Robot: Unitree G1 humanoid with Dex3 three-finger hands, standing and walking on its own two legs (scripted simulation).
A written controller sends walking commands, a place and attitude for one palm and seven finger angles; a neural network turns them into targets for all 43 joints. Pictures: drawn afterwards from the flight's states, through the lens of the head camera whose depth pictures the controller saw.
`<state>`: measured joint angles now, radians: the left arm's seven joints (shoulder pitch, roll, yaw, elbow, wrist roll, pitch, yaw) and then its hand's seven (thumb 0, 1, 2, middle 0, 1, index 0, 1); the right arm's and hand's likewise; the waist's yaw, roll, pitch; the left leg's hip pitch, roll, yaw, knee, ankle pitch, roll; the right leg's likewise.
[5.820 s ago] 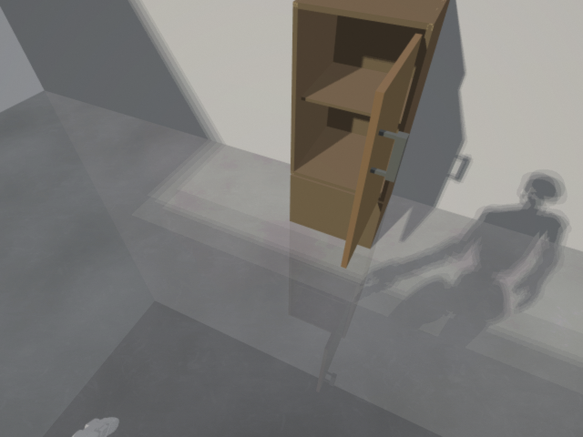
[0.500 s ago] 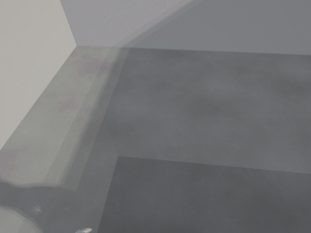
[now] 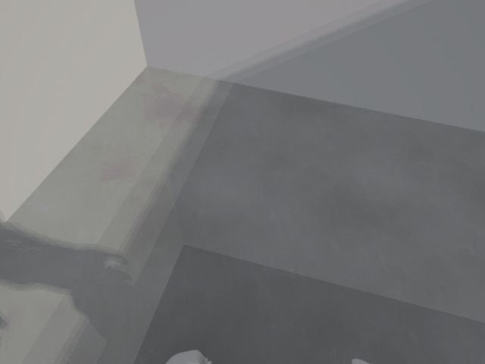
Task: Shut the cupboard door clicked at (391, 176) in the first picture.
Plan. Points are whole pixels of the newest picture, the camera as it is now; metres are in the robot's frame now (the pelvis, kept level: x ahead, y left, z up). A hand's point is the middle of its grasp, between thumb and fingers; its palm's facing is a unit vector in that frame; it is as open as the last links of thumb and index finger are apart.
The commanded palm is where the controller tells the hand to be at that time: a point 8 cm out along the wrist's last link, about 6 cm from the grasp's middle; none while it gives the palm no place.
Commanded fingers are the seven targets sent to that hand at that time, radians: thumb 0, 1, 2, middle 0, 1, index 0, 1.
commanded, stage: walk around to get in front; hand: left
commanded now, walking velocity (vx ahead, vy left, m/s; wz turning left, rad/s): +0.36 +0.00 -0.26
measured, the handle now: out of the picture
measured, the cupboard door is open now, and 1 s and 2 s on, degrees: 88 88 88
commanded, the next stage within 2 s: walk to a spot facing it in 0.10 s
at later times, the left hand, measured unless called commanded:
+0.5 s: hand (195, 287) +0.28 +0.12 -0.14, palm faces +0.02 -0.98 -0.19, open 7.4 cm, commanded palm none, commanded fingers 0.00 0.90 0.90 -0.20 -0.30 -0.20 -0.30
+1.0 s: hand (120, 331) +0.18 +0.25 -0.16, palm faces +0.35 -0.91 -0.22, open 7.4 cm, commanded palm none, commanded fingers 0.00 0.90 0.90 -0.20 -0.30 -0.20 -0.30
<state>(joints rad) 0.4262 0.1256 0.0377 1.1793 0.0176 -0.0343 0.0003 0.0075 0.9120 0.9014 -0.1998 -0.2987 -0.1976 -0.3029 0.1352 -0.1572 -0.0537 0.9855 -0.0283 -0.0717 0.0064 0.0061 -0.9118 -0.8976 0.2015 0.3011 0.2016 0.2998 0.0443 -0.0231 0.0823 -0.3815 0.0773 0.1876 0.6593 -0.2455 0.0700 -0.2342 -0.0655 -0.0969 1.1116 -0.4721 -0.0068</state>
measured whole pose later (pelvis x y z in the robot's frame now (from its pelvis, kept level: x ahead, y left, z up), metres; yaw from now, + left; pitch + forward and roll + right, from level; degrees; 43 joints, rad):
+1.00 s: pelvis +0.18 +0.02 +0.02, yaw +18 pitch +1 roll -3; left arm 0.18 0.26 0.09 0.94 0.03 0.06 0.01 0.01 0.91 0.90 -0.20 -0.30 -0.19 -0.30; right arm 0.20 -0.20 -0.06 0.92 -0.02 0.01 -0.01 0.01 -0.90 -0.90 0.20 0.30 0.20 0.30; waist 0.00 -0.03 0.07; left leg -0.32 -0.02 0.05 0.49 -0.20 0.10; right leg -0.54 -0.09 -0.03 1.18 -0.32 0.10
